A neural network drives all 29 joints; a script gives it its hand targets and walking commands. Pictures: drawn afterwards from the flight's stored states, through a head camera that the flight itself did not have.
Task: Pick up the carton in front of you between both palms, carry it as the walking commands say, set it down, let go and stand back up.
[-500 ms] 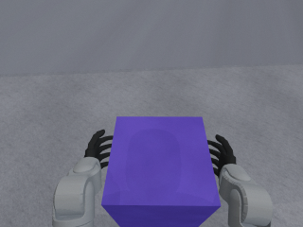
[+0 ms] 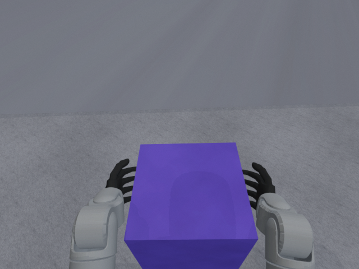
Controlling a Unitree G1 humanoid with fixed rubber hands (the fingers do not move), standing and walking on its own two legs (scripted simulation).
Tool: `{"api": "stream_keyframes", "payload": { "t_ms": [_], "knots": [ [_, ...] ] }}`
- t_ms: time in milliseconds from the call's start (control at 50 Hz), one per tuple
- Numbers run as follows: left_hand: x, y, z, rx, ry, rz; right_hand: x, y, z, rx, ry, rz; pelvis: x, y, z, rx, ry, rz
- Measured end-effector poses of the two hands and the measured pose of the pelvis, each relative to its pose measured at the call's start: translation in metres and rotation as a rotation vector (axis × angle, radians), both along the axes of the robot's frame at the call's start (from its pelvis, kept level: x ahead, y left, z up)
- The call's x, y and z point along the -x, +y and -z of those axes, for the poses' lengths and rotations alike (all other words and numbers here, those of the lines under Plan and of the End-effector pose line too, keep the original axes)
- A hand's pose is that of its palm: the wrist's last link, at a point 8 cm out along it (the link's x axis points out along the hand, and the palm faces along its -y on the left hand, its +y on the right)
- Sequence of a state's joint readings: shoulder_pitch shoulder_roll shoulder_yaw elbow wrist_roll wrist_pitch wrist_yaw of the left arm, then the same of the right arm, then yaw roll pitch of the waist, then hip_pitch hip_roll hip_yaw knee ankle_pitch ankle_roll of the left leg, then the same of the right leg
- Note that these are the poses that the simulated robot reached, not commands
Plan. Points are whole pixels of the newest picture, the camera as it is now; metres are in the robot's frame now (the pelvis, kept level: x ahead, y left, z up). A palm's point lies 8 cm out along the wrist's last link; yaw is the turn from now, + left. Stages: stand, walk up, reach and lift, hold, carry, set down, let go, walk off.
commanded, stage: carry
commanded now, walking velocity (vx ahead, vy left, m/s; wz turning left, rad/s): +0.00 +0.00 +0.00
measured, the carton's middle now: (189, 211) +0.27 +0.00 -0.01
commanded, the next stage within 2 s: hold in 1.76 s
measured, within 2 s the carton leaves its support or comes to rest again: neither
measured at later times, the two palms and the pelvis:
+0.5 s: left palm (112, 206) +0.26 +0.17 +0.02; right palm (248, 209) +0.26 -0.13 +0.02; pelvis -0.02 +0.01 -0.01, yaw +1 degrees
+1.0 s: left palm (102, 217) +0.23 +0.18 +0.03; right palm (247, 220) +0.23 -0.12 +0.03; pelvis -0.06 +0.02 +0.00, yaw +1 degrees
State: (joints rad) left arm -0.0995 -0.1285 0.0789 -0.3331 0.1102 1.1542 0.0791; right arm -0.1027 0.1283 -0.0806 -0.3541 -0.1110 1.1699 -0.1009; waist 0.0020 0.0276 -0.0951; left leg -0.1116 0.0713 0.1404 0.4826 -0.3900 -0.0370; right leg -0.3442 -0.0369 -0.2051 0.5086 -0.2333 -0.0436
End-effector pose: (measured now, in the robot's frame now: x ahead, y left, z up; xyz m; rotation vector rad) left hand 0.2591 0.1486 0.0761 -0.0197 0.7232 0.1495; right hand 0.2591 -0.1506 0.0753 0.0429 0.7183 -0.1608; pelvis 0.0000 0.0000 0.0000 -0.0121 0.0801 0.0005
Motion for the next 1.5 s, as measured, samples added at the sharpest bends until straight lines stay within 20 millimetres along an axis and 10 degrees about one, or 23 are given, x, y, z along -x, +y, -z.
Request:
{"api": "stream_keyframes", "payload": {
  "t_ms": [520, 1500],
  "knots": [
    [0.000, 0.019, 0.054, -0.056, -0.019, 0.024, -0.003, 0.020, 0.053, 0.071, -0.021, -0.077, 0.024, 0.014, 0.006, 0.003, -0.047, -0.015],
    [0.043, 0.038, 0.042, -0.055, -0.053, 0.014, 0.039, 0.039, 0.041, 0.071, -0.054, -0.072, 0.073, 0.032, 0.006, -0.005, -0.064, -0.018]
  ]
}}
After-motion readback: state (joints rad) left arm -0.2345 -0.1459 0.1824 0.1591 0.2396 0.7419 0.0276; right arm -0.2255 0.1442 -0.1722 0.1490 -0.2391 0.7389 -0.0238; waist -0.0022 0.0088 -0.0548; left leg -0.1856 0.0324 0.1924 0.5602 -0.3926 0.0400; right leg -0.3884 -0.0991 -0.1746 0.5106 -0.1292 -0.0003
